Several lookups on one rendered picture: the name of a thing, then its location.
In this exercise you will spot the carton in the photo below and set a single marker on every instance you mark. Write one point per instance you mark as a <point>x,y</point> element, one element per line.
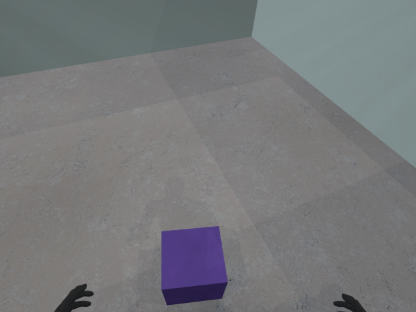
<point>192,265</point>

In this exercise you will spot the robot right hand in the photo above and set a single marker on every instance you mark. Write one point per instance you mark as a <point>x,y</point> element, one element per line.
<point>350,303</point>

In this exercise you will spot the robot left hand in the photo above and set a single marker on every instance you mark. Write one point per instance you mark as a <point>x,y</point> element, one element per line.
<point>69,302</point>

